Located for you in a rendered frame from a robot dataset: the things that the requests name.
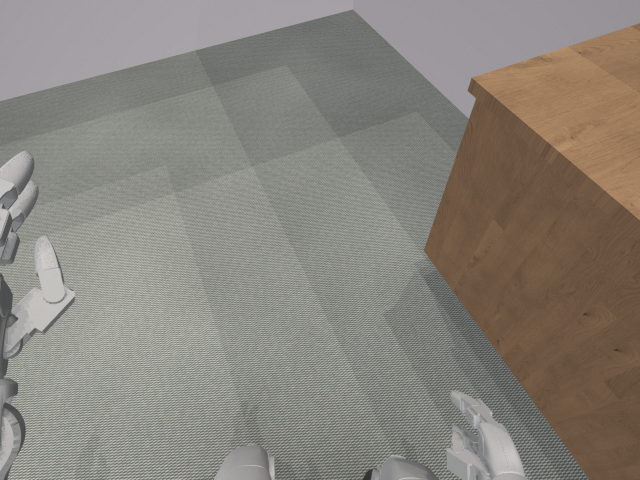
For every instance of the robot left forearm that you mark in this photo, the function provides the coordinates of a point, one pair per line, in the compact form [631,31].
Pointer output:
[12,427]

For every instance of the robot right shin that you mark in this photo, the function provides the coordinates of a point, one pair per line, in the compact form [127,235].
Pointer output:
[393,456]

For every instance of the robot right hand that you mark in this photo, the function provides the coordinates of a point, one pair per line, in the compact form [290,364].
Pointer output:
[490,454]

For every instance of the robot right thigh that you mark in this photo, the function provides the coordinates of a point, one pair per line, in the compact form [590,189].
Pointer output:
[402,469]

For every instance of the robot left hand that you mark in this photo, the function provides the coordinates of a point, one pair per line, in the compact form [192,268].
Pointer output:
[39,309]

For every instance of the counter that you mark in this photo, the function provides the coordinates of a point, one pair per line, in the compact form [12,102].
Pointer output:
[538,235]

